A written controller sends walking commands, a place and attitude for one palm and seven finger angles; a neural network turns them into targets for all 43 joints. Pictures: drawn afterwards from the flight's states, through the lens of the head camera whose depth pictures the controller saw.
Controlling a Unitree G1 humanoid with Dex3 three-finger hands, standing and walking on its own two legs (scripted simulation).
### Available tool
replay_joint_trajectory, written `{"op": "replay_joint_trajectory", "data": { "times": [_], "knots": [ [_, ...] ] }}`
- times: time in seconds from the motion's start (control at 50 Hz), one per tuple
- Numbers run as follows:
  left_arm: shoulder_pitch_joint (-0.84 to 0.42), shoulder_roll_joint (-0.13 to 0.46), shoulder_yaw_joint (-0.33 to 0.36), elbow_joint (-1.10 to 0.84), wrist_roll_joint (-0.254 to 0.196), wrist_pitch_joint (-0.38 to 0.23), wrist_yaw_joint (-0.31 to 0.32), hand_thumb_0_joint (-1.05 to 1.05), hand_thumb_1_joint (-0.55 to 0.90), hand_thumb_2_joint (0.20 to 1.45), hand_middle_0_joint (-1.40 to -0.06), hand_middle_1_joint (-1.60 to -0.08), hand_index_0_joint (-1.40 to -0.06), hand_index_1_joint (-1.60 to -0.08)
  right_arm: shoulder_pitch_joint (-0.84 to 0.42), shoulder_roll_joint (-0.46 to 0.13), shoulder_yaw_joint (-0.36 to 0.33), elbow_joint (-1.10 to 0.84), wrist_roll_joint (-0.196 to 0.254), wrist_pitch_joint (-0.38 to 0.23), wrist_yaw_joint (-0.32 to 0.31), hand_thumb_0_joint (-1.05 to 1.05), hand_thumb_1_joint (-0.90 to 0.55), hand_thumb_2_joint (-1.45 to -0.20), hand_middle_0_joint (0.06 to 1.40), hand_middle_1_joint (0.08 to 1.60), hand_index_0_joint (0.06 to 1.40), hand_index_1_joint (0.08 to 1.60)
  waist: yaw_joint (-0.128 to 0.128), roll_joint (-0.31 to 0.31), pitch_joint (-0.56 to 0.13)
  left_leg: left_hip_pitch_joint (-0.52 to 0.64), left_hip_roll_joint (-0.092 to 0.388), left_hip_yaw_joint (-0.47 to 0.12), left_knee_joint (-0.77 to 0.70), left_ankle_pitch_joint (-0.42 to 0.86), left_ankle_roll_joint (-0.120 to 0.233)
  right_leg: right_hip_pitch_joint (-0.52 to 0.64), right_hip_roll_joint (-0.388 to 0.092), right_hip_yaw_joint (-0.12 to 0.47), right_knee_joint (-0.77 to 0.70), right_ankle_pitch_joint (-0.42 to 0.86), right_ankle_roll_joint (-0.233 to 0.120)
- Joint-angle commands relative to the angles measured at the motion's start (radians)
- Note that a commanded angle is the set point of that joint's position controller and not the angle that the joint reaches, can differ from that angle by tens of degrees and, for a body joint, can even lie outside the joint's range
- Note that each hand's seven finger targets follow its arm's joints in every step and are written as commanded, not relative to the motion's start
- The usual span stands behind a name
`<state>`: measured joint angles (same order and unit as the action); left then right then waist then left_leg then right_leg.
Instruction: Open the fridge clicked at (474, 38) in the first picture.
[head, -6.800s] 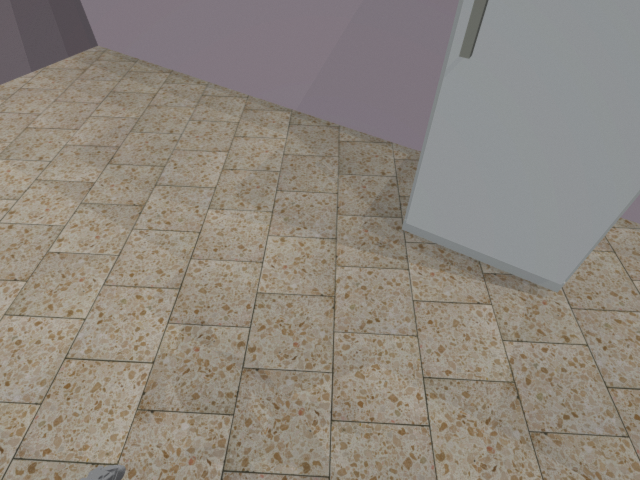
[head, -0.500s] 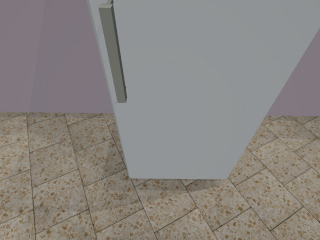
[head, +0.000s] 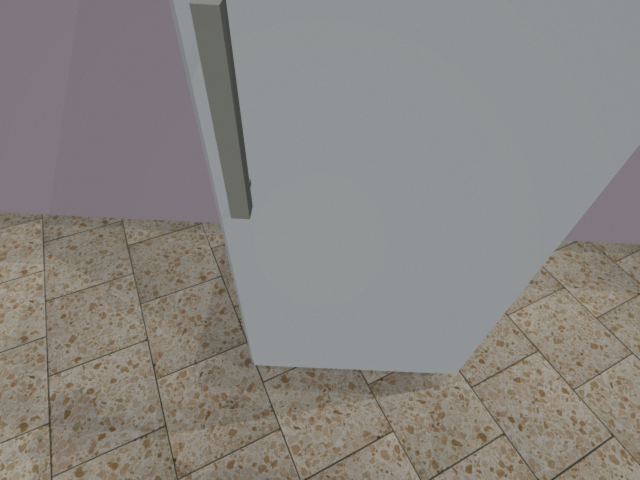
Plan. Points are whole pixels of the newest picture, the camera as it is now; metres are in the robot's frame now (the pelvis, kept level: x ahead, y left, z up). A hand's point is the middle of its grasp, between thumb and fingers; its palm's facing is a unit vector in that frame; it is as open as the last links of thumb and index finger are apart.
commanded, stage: come to a stop and stand still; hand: left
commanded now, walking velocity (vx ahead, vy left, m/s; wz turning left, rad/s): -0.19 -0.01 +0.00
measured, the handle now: (232, 118) +0.49 +0.15 +0.20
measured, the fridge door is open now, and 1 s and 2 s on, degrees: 0 0 0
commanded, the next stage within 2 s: look again from close up in 1.66 s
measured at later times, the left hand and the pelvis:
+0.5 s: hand out of the picture +0.13 +0.17 -0.16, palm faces +0.03 -0.96 -0.28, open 7.4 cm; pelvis +0.05 -0.03 +0.00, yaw +0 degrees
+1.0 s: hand out of the picture +0.02 +0.17 -0.16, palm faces +0.05 -0.98 -0.18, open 7.4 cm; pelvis +0.02 +0.00 +0.01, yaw +0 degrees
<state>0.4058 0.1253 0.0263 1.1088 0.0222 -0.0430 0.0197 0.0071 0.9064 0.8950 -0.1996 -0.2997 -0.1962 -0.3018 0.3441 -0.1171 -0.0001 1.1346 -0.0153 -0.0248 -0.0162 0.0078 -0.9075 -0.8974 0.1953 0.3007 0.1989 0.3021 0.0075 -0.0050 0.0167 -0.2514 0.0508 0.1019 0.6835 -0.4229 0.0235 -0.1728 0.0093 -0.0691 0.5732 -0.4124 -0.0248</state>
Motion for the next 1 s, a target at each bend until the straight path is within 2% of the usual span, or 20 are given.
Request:
{"op": "replay_joint_trajectory", "data": {
  "times": [0.0,0.02,0.04,0.06,0.1,0.18,0.3,0.34,0.36,0.38,0.4,0.46,0.6,0.66,0.7,0.72,0.76,0.86,0.9,0.98],
  "knots": [
    [0.081,0.124,0.032,-0.010,0.002,-0.001,0.017,0.000,0.900,0.900,-0.200,-0.300,-0.200,-0.300,0.048,-0.041,-0.015,-0.051,0.002,-0.039,-0.004,0.000,-0.900,-0.900,0.200,0.300,0.200,0.300,-0.041,-0.044,0.049,0.038,-0.003,0.016,-0.215,0.188,0.011,0.005,-0.185,0.157,-0.022,0.632,-0.123],
    [0.049,0.082,0.021,-0.030,-0.004,0.002,0.016,0.000,0.900,0.900,-0.200,-0.300,-0.200,-0.300,0.167,-0.097,-0.025,-0.001,-0.004,-0.043,-0.018,0.000,-0.900,-0.900,0.200,0.300,0.200,0.300,-0.077,0.093,-0.019,0.276,0.115,-0.115,-0.225,0.623,0.057,-0.147,-0.079,0.050,0.167,0.564,-0.046],
    [-0.006,0.053,0.007,-0.051,-0.010,0.001,0.023,0.000,0.900,0.900,-0.200,-0.300,-0.200,-0.300,0.265,-0.149,-0.029,0.036,-0.004,-0.038,-0.033,0.000,-0.900,-0.900,0.200,0.300,0.200,0.300,-0.101,0.306,-0.022,0.409,0.292,-0.276,-0.251,1.189,0.149,-0.330,-0.015,-0.029,0.342,0.055,0.009],
    [-0.042,0.071,0.010,-0.053,-0.012,0.010,0.030,0.000,0.900,0.900,-0.200,-0.300,-0.200,-0.300,0.262,-0.139,-0.015,0.054,-0.003,-0.024,-0.046,0.000,-0.900,-0.900,0.200,0.300,0.200,0.300,-0.088,0.266,0.008,0.395,0.354,-0.292,-0.256,1.442,0.197,-0.382,-0.035,0.045,0.432,-0.197,0.013],
    [-0.076,0.049,0.010,-0.052,-0.004,0.023,0.030,0.000,0.900,0.900,-0.200,-0.300,-0.200,-0.300,0.158,-0.116,-0.011,0.019,-0.007,-0.016,-0.048,0.000,-0.900,-0.900,0.200,0.300,0.200,0.300,-0.051,0.119,0.110,0.268,0.314,-0.198,-0.264,1.316,0.182,-0.357,-0.091,0.053,0.364,-0.170,0.019],
    [-0.067,0.037,0.016,-0.066,0.001,0.051,0.016,0.000,0.900,0.900,-0.200,-0.300,-0.200,-0.300,0.049,-0.134,-0.031,-0.033,-0.004,-0.011,-0.050,0.000,-0.900,-0.900,0.200,0.300,0.200,0.300,-0.013,0.127,0.082,0.193,0.225,-0.105,-0.290,1.149,0.120,-0.240,-0.069,-0.019,0.193,0.027,0.027],
    [-0.068,0.087,0.045,-0.120,0.008,0.054,0.010,0.000,0.900,0.900,-0.200,-0.300,-0.200,-0.300,-0.006,-0.172,-0.075,-0.082,-0.008,0.010,-0.042,0.000,-0.900,-0.900,0.200,0.300,0.200,0.300,0.026,0.149,0.028,0.170,0.212,-0.066,-0.176,1.032,0.085,-0.135,-0.050,-0.037,0.043,0.220,0.009],
    [-0.003,0.154,0.057,-0.113,0.012,0.035,0.014,0.000,0.900,0.900,-0.200,-0.300,-0.200,-0.300,0.006,-0.145,-0.079,-0.098,0.000,0.016,-0.031,0.000,-0.900,-0.900,0.200,0.300,0.200,0.300,0.049,-0.001,-0.053,0.074,0.107,-0.017,-0.003,0.677,0.024,0.041,-0.143,0.040,-0.042,0.693,-0.020],
    [0.017,0.214,0.066,-0.111,0.015,0.027,0.020,0.000,0.900,0.900,-0.200,-0.300,-0.200,-0.300,0.045,-0.106,-0.080,-0.103,0.008,0.017,-0.024,0.000,-0.900,-0.900,0.200,0.300,0.200,0.300,0.040,-0.161,-0.115,-0.045,-0.013,0.020,0.180,0.244,-0.013,0.136,-0.315,0.220,-0.038,1.074,-0.114],
    [0.038,0.222,0.063,-0.110,0.005,0.026,0.023,0.000,0.900,0.900,-0.200,-0.300,-0.200,-0.300,0.027,-0.071,-0.076,-0.118,0.016,0.027,-0.027,0.000,-0.900,-0.900,0.200,0.300,0.200,0.300,0.060,-0.207,-0.134,-0.094,-0.072,-0.025,0.337,-0.199,-0.021,0.144,-0.421,0.289,-0.089,1.245,-0.220],
    [-0.003,0.226,0.059,-0.123,0.005,0.027,0.027,0.000,0.900,0.900,-0.200,-0.300,-0.200,-0.300,-0.022,-0.056,-0.068,-0.125,0.016,0.038,-0.027,0.000,-0.900,-0.900,0.200,0.300,0.200,0.300,0.061,-0.244,-0.124,-0.118,-0.040,-0.105,0.419,-0.247,-0.017,0.065,-0.428,0.317,-0.129,1.070,-0.247],
    [-0.160,0.195,0.050,-0.183,0.012,0.040,0.030,0.000,0.900,0.900,-0.200,-0.300,-0.200,-0.300,-0.026,-0.067,-0.065,-0.116,0.004,0.054,-0.010,0.000,-0.900,-0.900,0.200,0.300,0.200,0.300,0.004,-0.181,-0.058,-0.127,-0.025,-0.106,0.452,-0.110,-0.036,-0.098,-0.339,0.226,-0.201,0.612,-0.196],
    [-0.162,0.236,0.065,-0.199,0.016,0.049,0.024,0.000,0.900,0.900,-0.200,-0.300,-0.200,-0.300,-0.026,-0.070,-0.047,-0.144,0.000,0.039,0.007,0.000,-0.900,-0.900,0.200,0.300,0.200,0.300,0.012,-0.132,-0.060,-0.042,-0.040,-0.034,0.034,-0.018,-0.041,-0.112,-0.307,0.240,-0.253,0.227,-0.165],
    [-0.198,0.197,0.052,-0.199,-0.001,0.063,0.017,0.000,0.900,0.900,-0.200,-0.300,-0.200,-0.300,0.071,-0.078,-0.039,-0.109,0.000,0.029,0.004,0.000,-0.900,-0.900,0.200,0.300,0.200,0.300,-0.036,-0.074,-0.016,0.179,-0.031,-0.029,-0.261,0.120,-0.024,-0.288,-0.206,0.156,-0.225,-0.061,-0.065],
    [-0.195,0.097,0.031,-0.220,-0.009,0.068,0.007,0.000,0.900,0.900,-0.200,-0.300,-0.200,-0.300,0.034,-0.175,-0.046,-0.148,-0.020,0.024,-0.005,0.000,-0.900,-0.900,0.200,0.300,0.200,0.300,-0.017,0.222,0.065,-0.048,0.206,-0.327,-0.504,-0.113,0.066,-0.246,-0.060,0.003,-0.033,-0.032,0.023],
    [-0.216,0.103,0.030,-0.201,0.003,0.069,0.008,0.000,0.900,0.900,-0.200,-0.300,-0.200,-0.300,-0.049,-0.174,-0.044,-0.162,-0.017,0.016,-0.006,0.000,-0.900,-0.900,0.200,0.300,0.200,0.300,-0.009,0.293,0.101,-0.172,0.228,-0.394,-0.573,-0.169,0.097,-0.165,-0.053,0.000,0.051,0.014,0.028],
    [-0.154,0.082,0.026,-0.155,0.011,0.067,-0.006,0.000,0.900,0.900,-0.200,-0.300,-0.200,-0.300,-0.110,-0.157,-0.036,-0.170,-0.016,0.010,-0.014,0.000,-0.900,-0.900,0.200,0.300,0.200,0.300,0.029,0.174,0.110,-0.194,0.185,-0.320,-0.559,-0.123,0.095,-0.112,-0.047,0.035,0.147,0.067,0.017],
    [-0.135,0.062,0.006,-0.108,-0.002,0.038,-0.007,0.000,0.900,0.900,-0.200,-0.300,-0.200,-0.300,0.001,-0.148,-0.032,-0.109,-0.012,-0.007,-0.026,0.000,-0.900,-0.900,0.200,0.300,0.200,0.300,-0.010,0.105,0.038,0.102,0.176,-0.256,-0.428,0.342,0.109,-0.158,-0.054,0.037,-0.017,0.032,0.028],
    [-0.094,0.073,0.004,-0.074,-0.008,0.024,-0.001,0.000,0.900,0.900,-0.200,-0.300,-0.200,-0.300,0.023,-0.136,-0.028,-0.086,-0.005,-0.013,-0.030,0.000,-0.900,-0.900,0.200,0.300,0.200,0.300,-0.001,0.053,-0.013,0.149,0.138,-0.205,-0.318,0.614,0.072,-0.047,-0.067,0.056,-0.193,0.218,0.029],
    [-0.038,0.101,-0.004,-0.017,-0.011,0.018,0.012,0.000,0.900,0.900,-0.200,-0.300,-0.200,-0.300,0.010,-0.113,-0.024,-0.056,0.007,-0.012,-0.028,0.000,-0.900,-0.900,0.200,0.300,0.200,0.300,-0.006,-0.077,-0.027,0.098,0.075,-0.132,-0.296,0.494,0.009,0.059,-0.114,0.091,-0.176,0.478,0.007]
  ]
}}
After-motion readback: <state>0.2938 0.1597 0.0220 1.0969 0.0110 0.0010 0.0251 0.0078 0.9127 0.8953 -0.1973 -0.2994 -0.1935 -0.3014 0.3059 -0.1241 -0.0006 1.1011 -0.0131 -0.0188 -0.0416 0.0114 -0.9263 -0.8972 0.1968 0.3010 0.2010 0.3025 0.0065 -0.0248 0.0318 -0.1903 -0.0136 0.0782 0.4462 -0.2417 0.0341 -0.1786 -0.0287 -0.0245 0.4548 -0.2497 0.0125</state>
